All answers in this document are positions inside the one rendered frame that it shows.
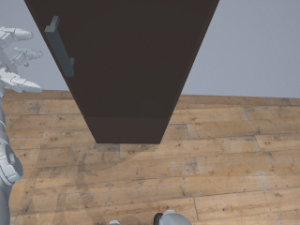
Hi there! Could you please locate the cupboard door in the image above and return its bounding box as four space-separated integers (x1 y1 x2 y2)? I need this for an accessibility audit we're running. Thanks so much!
29 0 214 119

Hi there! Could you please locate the left robot forearm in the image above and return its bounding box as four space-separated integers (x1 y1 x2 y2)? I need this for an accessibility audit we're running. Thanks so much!
0 85 10 145

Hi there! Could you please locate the robot left upper arm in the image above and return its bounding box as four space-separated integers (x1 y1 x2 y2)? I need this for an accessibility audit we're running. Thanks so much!
0 142 23 225

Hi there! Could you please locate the left robot hand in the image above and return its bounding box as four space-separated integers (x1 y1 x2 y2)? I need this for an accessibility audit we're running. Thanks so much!
0 26 43 93

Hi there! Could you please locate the left robot shin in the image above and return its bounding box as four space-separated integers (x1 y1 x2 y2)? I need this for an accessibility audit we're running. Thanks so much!
110 220 120 224

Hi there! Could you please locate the right robot foot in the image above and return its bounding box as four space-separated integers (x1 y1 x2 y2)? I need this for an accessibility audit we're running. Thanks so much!
153 213 163 225

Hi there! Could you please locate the handle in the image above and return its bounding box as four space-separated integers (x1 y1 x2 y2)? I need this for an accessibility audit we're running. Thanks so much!
44 15 75 77

